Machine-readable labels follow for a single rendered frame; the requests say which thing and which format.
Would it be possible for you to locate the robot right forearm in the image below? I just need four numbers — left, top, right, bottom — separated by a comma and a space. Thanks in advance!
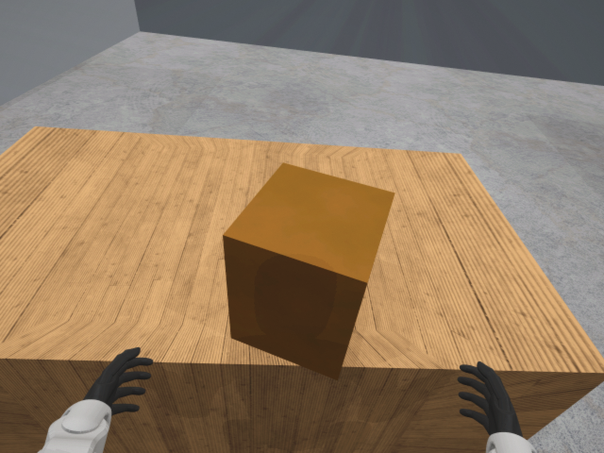
486, 432, 537, 453

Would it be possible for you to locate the robot right hand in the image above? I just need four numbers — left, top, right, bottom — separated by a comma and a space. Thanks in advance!
458, 361, 523, 437

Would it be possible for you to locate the robot left hand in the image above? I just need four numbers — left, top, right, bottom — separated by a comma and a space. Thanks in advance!
83, 347, 153, 416

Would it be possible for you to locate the carton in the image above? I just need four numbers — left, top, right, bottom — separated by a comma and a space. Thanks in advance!
223, 162, 395, 380

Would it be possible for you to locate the pedestal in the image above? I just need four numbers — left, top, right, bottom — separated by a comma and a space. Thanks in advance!
0, 126, 604, 453

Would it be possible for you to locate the robot left forearm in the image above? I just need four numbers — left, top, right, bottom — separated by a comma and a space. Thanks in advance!
38, 399, 111, 453

